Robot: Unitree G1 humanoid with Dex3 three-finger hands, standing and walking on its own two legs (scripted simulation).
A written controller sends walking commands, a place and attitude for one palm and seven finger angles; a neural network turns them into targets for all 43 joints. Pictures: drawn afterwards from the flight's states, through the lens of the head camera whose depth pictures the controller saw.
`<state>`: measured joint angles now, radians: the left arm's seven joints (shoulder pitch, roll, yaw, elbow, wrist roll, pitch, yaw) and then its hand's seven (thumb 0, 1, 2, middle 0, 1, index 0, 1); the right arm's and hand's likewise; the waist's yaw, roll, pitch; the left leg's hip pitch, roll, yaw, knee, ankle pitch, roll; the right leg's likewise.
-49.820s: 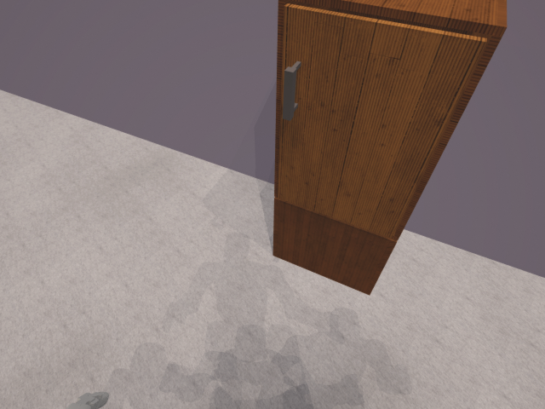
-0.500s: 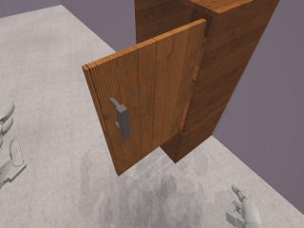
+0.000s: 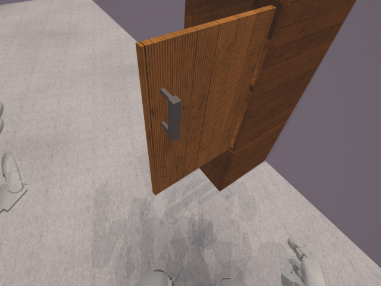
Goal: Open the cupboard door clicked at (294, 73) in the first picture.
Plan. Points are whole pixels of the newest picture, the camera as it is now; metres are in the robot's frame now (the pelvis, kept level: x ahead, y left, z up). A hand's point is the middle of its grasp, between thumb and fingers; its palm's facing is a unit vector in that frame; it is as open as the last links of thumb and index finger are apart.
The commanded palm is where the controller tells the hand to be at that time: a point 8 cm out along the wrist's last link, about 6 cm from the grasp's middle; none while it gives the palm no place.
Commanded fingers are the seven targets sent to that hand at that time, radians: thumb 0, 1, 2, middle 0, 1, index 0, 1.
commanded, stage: step back with the hand held close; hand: left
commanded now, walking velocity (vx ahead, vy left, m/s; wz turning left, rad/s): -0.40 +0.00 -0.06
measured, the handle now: (169, 114) +0.47 +0.09 +0.08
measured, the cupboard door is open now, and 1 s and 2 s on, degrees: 91 91 91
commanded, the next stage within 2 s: stop stepping back and stand still in 0.22 s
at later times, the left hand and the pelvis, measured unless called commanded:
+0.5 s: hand (11, 232) +0.15 +0.24 +0.18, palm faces +0.25 -0.86 -0.45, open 7.4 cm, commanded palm +0.08 +0.29 +0.20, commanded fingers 0.00 0.90 0.90 -0.20 -0.30 -0.20 -0.30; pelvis -0.09 +0.00 +0.02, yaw -6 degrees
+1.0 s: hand out of the picture +0.09 +0.27 +0.18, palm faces +0.39 -0.80 -0.46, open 7.4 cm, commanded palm +0.02 +0.31 +0.20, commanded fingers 0.00 0.90 0.90 -0.20 -0.30 -0.20 -0.30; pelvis -0.13 +0.02 +0.01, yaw -2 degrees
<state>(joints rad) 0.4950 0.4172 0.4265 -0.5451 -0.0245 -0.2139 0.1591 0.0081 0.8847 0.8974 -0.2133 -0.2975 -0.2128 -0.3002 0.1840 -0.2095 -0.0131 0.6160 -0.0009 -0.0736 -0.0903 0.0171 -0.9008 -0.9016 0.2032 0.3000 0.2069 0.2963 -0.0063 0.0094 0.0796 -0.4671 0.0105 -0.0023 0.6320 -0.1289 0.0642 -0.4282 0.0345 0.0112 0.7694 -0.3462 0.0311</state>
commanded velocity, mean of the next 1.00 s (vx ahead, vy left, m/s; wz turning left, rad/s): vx -0.02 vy -0.01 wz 0.00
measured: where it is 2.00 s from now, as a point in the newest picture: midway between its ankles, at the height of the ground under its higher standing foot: outside the picture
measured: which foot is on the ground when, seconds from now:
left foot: down 0.00-0.26, up 0.28-0.36, down 0.38-0.60, up 0.62-0.82, down 0.84-1.00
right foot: up 0.00-0.22, down 0.24-1.00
